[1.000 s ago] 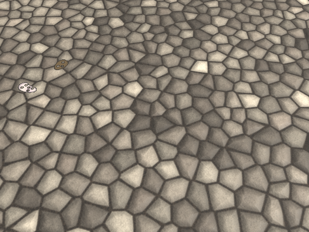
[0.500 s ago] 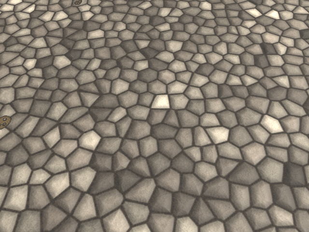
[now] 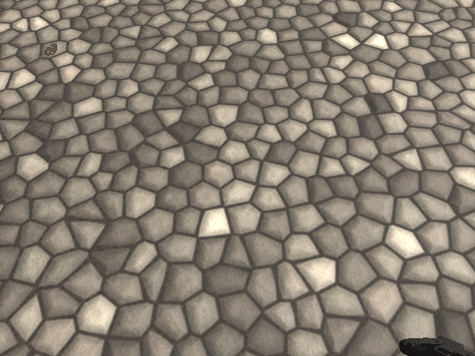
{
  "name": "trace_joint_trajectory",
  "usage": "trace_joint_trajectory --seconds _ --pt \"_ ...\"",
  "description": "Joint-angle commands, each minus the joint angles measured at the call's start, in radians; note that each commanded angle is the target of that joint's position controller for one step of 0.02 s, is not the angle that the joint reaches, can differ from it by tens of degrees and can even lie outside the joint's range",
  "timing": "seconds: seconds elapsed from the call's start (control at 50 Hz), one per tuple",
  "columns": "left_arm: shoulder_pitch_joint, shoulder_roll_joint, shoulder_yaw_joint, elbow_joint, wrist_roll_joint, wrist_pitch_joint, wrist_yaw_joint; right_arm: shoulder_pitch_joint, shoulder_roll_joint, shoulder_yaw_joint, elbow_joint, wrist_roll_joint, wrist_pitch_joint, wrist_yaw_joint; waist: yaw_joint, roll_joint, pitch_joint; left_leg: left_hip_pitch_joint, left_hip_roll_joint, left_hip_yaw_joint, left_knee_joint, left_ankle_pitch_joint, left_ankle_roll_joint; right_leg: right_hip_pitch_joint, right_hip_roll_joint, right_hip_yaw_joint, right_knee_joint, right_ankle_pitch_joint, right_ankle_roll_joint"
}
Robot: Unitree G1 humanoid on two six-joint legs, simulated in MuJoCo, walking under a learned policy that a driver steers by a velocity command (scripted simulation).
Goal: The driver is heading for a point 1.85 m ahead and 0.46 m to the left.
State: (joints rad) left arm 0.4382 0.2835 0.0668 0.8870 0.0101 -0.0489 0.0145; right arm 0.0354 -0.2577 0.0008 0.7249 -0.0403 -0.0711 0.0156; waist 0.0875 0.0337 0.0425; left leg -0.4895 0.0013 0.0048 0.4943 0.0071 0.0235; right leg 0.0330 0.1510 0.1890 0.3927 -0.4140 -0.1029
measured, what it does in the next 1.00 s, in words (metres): steps on the spot, turning left: right foot, then left foot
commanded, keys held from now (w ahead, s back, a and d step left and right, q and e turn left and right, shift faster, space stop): q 0.74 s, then s+q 0.08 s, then s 0.04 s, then s+e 0.14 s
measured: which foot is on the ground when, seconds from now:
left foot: down 0.00-0.54, up 0.56-0.98, down 1.00-1.00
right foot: down 0.00-0.00, up 0.02-0.50, down 0.52-1.00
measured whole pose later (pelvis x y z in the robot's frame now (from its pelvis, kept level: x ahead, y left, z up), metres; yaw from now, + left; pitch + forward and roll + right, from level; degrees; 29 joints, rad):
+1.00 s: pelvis +0.05 -0.01 +0.01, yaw +27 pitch -1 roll +0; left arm 0.22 0.28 0.04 0.81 0.01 0.03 0.01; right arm 0.13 -0.27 -0.05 0.78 -0.01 0.07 0.01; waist 0.04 -0.01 0.10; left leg -0.20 -0.02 0.00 0.51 -0.25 0.01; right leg -0.28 -0.05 -0.11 0.57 -0.27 -0.01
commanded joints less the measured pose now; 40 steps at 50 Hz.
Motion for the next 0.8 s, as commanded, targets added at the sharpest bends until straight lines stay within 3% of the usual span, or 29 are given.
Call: trace_joint_trajectory --seconds 0.02,0.04,0.06,0.08,0.1,0.12,0.14,0.22,0.32,0.36,0.44,0.5,0.52,0.54,0.56,0.58,0.6,0.62,0.66,0.68,0.74,0.8 --pt "-0.007 0.089 0.008 -0.070 -0.013 -0.028 0.004 0.380 -0.189 -0.051 0.048 -0.014 -0.039 -0.027 -0.184 0.006 -0.265 0.583 0.210 -0.194 -0.008 0.486 0.104 -0.199 -0.134 -0.012 0.514 0.617 0.033" --pt "0.204 0.027 0.002 -0.033 -0.055 -0.014 0.008 0.399 -0.257 -0.078 0.074 0.003 -0.021 -0.019 -0.109 0.260 -0.422 0.812 0.464 -0.537 0.031 0.926 0.323 -0.421 0.036 -0.090 0.848 -0.193 0.079" --pt "0.162 0.112 0.008 -0.009 -0.005 -0.003 0.015 0.367 -0.187 -0.069 0.059 0.045 -0.004 -0.007 -0.108 0.074 -0.384 0.720 0.400 -0.562 -0.028 0.835 0.311 -0.465 -0.013 -0.045 0.891 -0.148 0.070" --pt "0.048 0.105 0.007 -0.027 0.012 0.001 0.009 0.263 -0.123 -0.053 0.049 0.054 -0.002 -0.006 -0.091 0.026 -0.238 0.599 0.337 -0.437 -0.061 0.731 0.281 -0.506 -0.062 -0.065 0.874 -0.077 0.081" --pt "-0.023 0.096 0.001 -0.045 0.022 0.003 0.005 0.203 -0.080 -0.041 0.042 0.046 0.002 -0.005 -0.085 -0.003 -0.168 0.517 0.281 -0.372 -0.096 0.670 0.248 -0.525 -0.097 -0.090 0.827 -0.039 0.088" --pt "-0.083 0.100 0.003 -0.064 0.030 0.015 -0.001 0.204 -0.085 -0.041 0.050 0.048 0.005 -0.008 -0.085 0.016 -0.113 0.444 0.235 -0.326 -0.128 0.661 0.225 -0.524 -0.118 -0.108 0.789 -0.016 0.096" --pt "-0.073 0.086 0.000 -0.068 0.034 0.029 -0.005 0.209 -0.100 -0.045 0.064 0.048 0.010 -0.011 -0.063 0.042 -0.105 0.389 0.201 -0.294 -0.143 0.647 0.209 -0.483 -0.127 -0.117 0.756 0.007 0.105" --pt "-0.082 0.058 -0.012 -0.076 0.021 0.061 0.000 0.217 -0.151 -0.070 0.071 0.034 0.025 -0.007 -0.041 0.051 -0.145 0.297 0.161 -0.271 -0.169 0.517 0.215 -0.433 -0.120 -0.149 0.663 0.014 0.136" --pt "-0.219 0.065 -0.014 -0.118 0.018 0.090 0.013 0.245 -0.166 -0.093 0.063 0.024 0.072 -0.012 -0.084 0.088 -0.103 0.205 0.129 -0.381 -0.248 -0.137 0.198 -0.463 -0.128 -0.145 0.535 0.035 0.139" --pt "-0.259 0.063 -0.017 -0.130 0.014 0.089 0.017 0.249 -0.168 -0.101 0.059 0.021 0.086 -0.014 -0.100 0.097 -0.077 0.194 0.122 -0.427 -0.264 -0.284 0.192 -0.465 -0.123 -0.139 0.480 0.038 0.137" --pt "-0.267 0.058 -0.024 -0.142 -0.003 0.072 0.031 0.244 -0.172 -0.114 0.054 0.015 0.104 -0.012 -0.111 0.109 -0.071 0.211 0.117 -0.498 -0.232 -0.239 0.178 -0.400 -0.092 -0.133 0.343 0.005 0.118" --pt "-0.173 0.055 -0.026 -0.126 -0.013 0.050 0.044 0.201 -0.169 -0.118 0.046 0.025 0.117 -0.011 -0.061 0.107 -0.073 0.181 0.084 -0.528 -0.180 -0.188 0.120 -0.239 -0.071 -0.135 0.070 0.074 0.084" --pt "-0.143 0.082 -0.019 -0.121 -0.007 0.041 0.051 0.196 -0.152 -0.114 0.039 0.035 0.118 -0.014 -0.049 0.070 -0.069 0.123 0.039 -0.501 -0.141 -0.288 0.069 -0.152 -0.118 -0.096 -0.070 0.112 0.067" --pt "-0.169 0.164 -0.003 -0.140 0.008 0.039 0.059 0.253 -0.087 -0.099 0.033 0.043 0.116 -0.016 -0.095 -0.117 -0.083 0.048 -0.062 -0.367 0.043 -0.492 0.010 -0.095 -0.337 0.123 -0.194 0.005 0.015" --pt "-0.281 0.237 0.011 -0.181 0.020 0.044 0.053 0.247 -0.102 -0.107 0.025 0.041 0.111 -0.026 -0.105 -0.271 -0.017 -0.094 -0.208 -0.132 0.275 -0.560 -0.019 -0.188 -0.524 0.345 -0.253 0.082 -0.087" --pt "-0.271 0.178 0.003 -0.175 0.023 0.048 0.047 0.233 -0.181 -0.124 0.035 0.008 0.111 -0.027 -0.115 -0.142 -0.019 -0.032 -0.108 -0.135 0.458 -0.538 -0.028 -0.265 -0.530 0.263 -0.196 0.268 -0.130" --pt "-0.306 0.115 -0.015 -0.185 0.014 0.047 0.042 0.255 -0.174 -0.129 0.052 0.010 0.114 -0.020 -0.145 -0.099 -0.021 0.000 -0.104 -0.128 0.535 -0.493 -0.029 -0.288 -0.467 0.160 -0.163 0.375 -0.116" --pt "-0.333 0.092 -0.021 -0.193 0.011 0.046 0.038 0.278 -0.159 -0.127 0.067 0.009 0.123 -0.016 -0.159 -0.097 -0.015 -0.001 -0.099 -0.114 0.607 -0.449 -0.038 -0.281 -0.409 0.061 -0.142 0.444 -0.093" --pt "-0.327 0.088 -0.022 -0.205 0.013 0.046 0.041 0.290 -0.150 -0.123 0.075 0.012 0.138 -0.001 -0.147 -0.160 -0.033 -0.043 -0.088 -0.081 0.695 -0.417 -0.060 -0.213 -0.361 -0.038 -0.107 0.566 -0.083" --pt "-0.297 0.091 -0.021 -0.200 0.015 0.047 0.039 0.264 -0.147 -0.120 0.067 0.017 0.142 0.004 -0.128 -0.159 -0.035 -0.061 -0.081 -0.070 0.688 -0.412 -0.071 -0.180 -0.357 -0.062 -0.095 0.606 -0.086" --pt "-0.203 0.115 -0.007 -0.174 0.014 0.048 0.037 0.185 -0.130 -0.107 0.034 0.024 0.148 0.015 -0.072 -0.166 -0.045 -0.108 -0.060 -0.054 0.592 -0.420 -0.094 -0.047 -0.385 -0.073 -0.066 0.672 -0.104" --pt "-0.186 0.138 0.005 -0.164 0.014 0.051 0.034 0.158 -0.117 -0.098 0.015 0.032 0.154 0.019 -0.064 -0.184 -0.062 -0.060 -0.048 -0.033 0.504 -0.472 -0.095 -0.007 -0.416 -0.109 0.000 0.894 -0.120"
